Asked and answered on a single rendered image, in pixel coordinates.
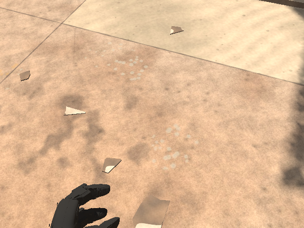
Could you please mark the left robot hand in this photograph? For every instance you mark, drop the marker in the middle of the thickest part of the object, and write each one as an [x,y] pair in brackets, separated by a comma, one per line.
[68,213]

